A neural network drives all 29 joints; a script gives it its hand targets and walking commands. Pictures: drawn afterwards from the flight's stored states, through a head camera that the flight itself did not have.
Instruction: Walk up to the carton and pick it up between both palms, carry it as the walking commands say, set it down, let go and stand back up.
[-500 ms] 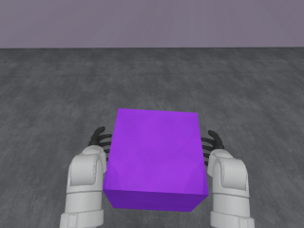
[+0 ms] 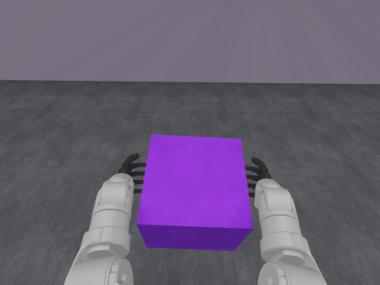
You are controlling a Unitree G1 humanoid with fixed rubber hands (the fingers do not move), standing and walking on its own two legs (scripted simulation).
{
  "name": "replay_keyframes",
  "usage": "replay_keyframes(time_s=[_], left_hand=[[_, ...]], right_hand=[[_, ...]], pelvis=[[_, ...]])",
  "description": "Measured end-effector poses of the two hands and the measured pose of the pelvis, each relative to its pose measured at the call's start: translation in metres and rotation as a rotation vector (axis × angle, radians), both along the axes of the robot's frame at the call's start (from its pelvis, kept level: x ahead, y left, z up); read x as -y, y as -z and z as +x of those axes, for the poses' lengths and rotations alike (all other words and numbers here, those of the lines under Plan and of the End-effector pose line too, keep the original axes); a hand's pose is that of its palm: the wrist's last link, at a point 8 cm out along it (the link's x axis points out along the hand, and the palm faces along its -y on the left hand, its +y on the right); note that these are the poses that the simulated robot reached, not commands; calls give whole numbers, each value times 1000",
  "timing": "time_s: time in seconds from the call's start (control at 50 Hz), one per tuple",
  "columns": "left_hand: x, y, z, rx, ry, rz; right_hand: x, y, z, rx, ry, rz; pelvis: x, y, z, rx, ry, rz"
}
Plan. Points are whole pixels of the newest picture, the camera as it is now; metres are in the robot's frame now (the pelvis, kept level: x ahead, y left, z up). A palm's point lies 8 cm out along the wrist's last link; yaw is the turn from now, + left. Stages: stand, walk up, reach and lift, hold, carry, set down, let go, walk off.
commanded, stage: hold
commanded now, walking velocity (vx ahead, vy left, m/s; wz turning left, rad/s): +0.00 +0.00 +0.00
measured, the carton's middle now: (193, 193) +0.36 +0.01 -0.01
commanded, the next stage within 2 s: set down in 0.10 s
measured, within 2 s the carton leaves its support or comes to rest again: neither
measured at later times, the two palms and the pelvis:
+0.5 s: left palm (126, 191) +0.34 +0.18 +0.01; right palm (252, 191) +0.35 -0.14 +0.02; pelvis +0.06 +0.02 +0.01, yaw -4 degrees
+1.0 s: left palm (131, 206) +0.36 +0.18 -0.07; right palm (243, 209) +0.36 -0.13 -0.07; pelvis +0.02 +0.01 -0.03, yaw -4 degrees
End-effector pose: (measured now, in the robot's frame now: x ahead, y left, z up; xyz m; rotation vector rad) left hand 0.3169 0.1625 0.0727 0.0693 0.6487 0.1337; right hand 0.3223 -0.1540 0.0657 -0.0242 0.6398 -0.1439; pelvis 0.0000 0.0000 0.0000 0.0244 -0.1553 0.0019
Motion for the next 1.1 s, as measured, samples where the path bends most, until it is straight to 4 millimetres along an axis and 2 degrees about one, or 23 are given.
replay_keyframes(time_s=[0.12,0.22,0.42,0.6,0.78,0.92,1.1], left_hand=[[-8,-4,5,13,-21,-11],[-13,10,7,3,-56,-48],[-12,48,21,-53,-44,-70],[-17,78,29,-95,-15,-31],[-18,107,31,-98,-30,-24],[-16,130,33,-80,-64,-32],[-19,169,47,-71,-57,-29]], right_hand=[[-8,-3,4,13,-22,0],[-13,4,7,0,-10,3],[-12,32,23,-58,0,-38],[-16,66,24,-100,1,-16],[-18,98,24,-103,3,-4],[-18,120,29,-85,25,3],[-21,156,41,-71,40,8]], pelvis=[[13,-3,7,8,22,2],[13,-6,19,-12,30,-9],[-6,-10,49,-95,64,-14],[-23,-8,64,-198,84,-13],[-24,2,56,-306,72,-10],[-17,17,37,-387,64,-9],[-7,44,13,-515,55,-8]])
